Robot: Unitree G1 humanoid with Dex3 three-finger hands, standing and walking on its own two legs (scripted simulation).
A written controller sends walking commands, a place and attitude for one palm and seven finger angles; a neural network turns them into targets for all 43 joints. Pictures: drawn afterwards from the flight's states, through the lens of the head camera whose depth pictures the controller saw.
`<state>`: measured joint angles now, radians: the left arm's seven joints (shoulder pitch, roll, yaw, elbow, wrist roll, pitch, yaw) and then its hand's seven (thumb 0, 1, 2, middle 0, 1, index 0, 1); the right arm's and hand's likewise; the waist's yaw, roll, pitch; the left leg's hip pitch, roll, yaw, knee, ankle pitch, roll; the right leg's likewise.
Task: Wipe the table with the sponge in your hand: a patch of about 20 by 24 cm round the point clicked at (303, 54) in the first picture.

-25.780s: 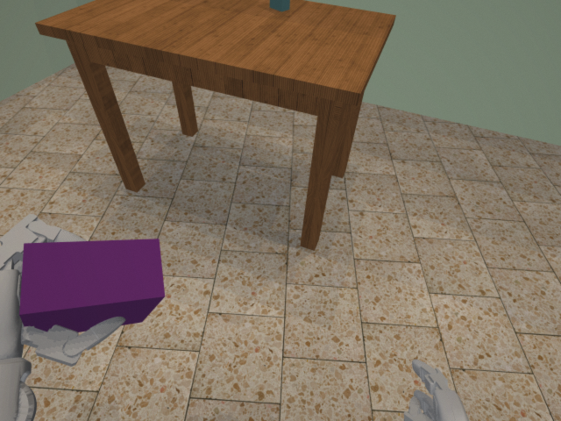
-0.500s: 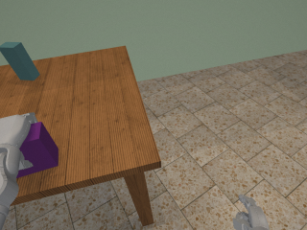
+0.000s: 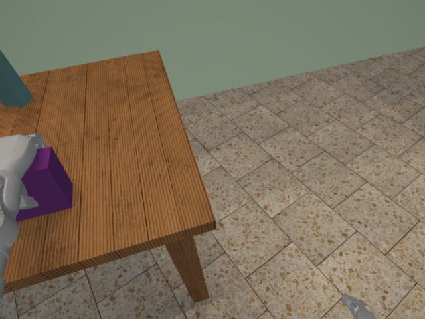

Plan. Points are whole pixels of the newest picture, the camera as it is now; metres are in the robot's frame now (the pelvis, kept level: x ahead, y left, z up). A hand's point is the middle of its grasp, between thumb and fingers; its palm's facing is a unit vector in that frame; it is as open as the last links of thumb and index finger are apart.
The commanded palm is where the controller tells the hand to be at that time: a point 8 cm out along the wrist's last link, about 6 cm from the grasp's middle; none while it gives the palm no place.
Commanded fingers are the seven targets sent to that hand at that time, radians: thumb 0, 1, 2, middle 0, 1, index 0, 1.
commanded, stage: wipe forward along the first lane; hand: left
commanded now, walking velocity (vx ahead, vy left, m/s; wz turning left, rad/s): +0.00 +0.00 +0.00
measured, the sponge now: (31, 192) +0.29 +0.41 +0.07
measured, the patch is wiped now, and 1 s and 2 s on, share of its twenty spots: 0.25 0.40 0.40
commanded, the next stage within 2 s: slide across to the middle lane in 0.98 s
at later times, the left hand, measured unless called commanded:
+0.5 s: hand (26, 154) +0.34 +0.43 +0.11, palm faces -0.11 +0.06 -0.99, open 10.4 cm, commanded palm +0.33 +0.42 +0.14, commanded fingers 0.00 0.10 1.30 -1.20 -1.60 -1.20 -1.60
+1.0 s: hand (28, 137) +0.39 +0.45 +0.11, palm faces -0.13 +0.05 -0.99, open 10.5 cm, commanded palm +0.38 +0.44 +0.14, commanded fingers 0.00 0.10 1.30 -1.20 -1.60 -1.20 -1.60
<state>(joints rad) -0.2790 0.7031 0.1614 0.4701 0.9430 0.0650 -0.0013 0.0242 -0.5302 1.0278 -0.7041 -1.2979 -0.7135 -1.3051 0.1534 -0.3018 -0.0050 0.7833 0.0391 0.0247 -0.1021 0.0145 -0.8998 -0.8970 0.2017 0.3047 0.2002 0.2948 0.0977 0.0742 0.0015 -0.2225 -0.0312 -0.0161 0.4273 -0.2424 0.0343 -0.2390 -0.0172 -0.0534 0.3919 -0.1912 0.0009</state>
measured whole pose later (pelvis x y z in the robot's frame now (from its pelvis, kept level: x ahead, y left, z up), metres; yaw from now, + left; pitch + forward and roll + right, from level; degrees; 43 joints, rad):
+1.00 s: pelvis +0.01 +0.01 -0.01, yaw -2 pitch +11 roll -2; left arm -0.70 0.90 0.19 1.02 1.06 -0.12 0.02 0.02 -0.53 1.03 -0.70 -1.30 -0.71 -1.32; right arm 0.27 -0.31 -0.02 0.76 0.06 0.08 -0.08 0.01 -0.90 -0.90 0.20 0.30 0.20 0.29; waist 0.01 0.04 -0.06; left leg -0.45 -0.02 0.01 0.57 -0.31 0.05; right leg -0.45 -0.01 -0.03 0.48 -0.22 0.01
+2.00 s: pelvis +0.04 +0.01 +0.00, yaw -1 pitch +8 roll -1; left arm -0.61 0.69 0.06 0.78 1.00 0.04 0.02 0.00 -0.52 1.03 -0.69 -1.32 -0.69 -1.33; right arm 0.24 -0.31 -0.02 0.76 0.06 0.11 -0.05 0.01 -0.90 -0.90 0.20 0.30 0.20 0.29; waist 0.03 0.08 -0.06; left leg -0.28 -0.03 0.00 0.42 -0.28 0.04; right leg -0.30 -0.01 -0.03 0.37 -0.22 0.01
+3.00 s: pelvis +0.02 +0.01 +0.00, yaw -2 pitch +2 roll +0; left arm -0.24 0.53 -0.02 0.26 0.96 0.34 0.03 0.00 -0.51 1.03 -0.66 -1.35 -0.66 -1.36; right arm 0.09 -0.28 0.03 0.72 0.05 0.06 -0.05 0.01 -0.90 -0.90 0.20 0.30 0.20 0.29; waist 0.09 0.10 -0.04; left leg -0.17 -0.03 0.01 0.41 -0.27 0.04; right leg -0.21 -0.02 -0.02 0.40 -0.22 0.01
